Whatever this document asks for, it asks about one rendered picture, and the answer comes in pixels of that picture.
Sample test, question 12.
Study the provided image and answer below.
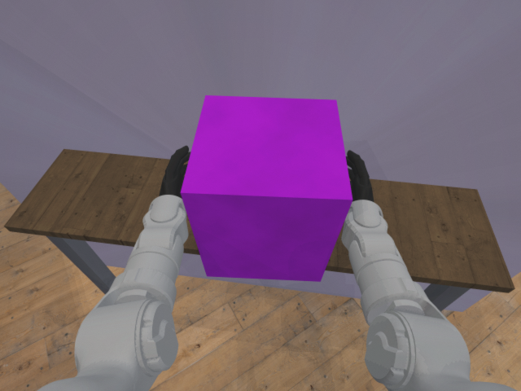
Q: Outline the right robot hand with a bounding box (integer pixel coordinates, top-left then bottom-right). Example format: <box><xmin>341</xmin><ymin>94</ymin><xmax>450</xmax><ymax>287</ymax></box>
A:
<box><xmin>346</xmin><ymin>150</ymin><xmax>374</xmax><ymax>202</ymax></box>

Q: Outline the right robot upper arm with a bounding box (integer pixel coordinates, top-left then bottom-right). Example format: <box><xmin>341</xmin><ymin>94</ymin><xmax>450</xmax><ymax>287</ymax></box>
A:
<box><xmin>365</xmin><ymin>310</ymin><xmax>518</xmax><ymax>391</ymax></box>

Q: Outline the left robot forearm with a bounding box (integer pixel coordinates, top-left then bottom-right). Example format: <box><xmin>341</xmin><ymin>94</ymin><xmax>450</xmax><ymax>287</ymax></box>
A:
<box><xmin>74</xmin><ymin>195</ymin><xmax>189</xmax><ymax>367</ymax></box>

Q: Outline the right robot forearm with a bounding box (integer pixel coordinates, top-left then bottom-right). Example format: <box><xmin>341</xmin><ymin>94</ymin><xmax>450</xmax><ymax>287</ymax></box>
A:
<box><xmin>341</xmin><ymin>200</ymin><xmax>471</xmax><ymax>372</ymax></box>

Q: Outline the table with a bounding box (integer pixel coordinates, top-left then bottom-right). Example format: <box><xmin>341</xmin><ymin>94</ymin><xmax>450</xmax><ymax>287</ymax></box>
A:
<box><xmin>5</xmin><ymin>149</ymin><xmax>515</xmax><ymax>312</ymax></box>

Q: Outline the carton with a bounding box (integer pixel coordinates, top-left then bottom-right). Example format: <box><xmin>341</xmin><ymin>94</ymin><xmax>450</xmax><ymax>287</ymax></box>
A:
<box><xmin>181</xmin><ymin>95</ymin><xmax>352</xmax><ymax>282</ymax></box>

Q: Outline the left robot upper arm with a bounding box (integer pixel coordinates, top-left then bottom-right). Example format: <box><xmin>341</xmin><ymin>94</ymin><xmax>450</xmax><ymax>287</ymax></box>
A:
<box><xmin>37</xmin><ymin>298</ymin><xmax>178</xmax><ymax>391</ymax></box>

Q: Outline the left robot hand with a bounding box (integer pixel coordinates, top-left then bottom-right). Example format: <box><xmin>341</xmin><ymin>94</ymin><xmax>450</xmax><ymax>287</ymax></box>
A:
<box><xmin>159</xmin><ymin>146</ymin><xmax>191</xmax><ymax>198</ymax></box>

